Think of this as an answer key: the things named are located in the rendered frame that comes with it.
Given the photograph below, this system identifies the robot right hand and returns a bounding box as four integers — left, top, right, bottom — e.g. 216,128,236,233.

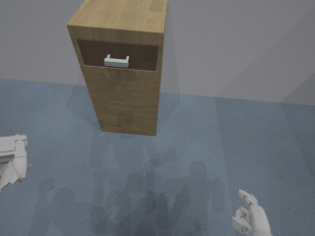
232,190,271,236

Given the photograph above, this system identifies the drawer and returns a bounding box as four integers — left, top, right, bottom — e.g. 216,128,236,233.
77,38,158,71

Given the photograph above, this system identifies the robot left hand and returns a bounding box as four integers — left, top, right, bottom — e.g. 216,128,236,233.
0,134,32,194

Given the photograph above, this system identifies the cabinet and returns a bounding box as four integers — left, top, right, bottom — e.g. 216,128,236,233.
66,0,167,137

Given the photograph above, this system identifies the handle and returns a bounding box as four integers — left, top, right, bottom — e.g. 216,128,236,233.
103,54,129,68

